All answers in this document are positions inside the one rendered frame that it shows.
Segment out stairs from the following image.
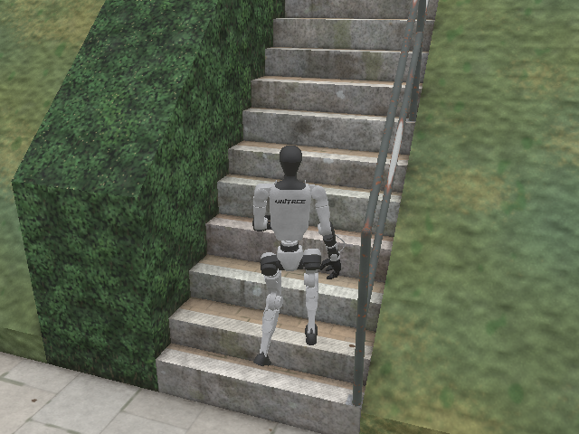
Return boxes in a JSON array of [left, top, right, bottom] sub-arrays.
[[156, 0, 439, 434]]

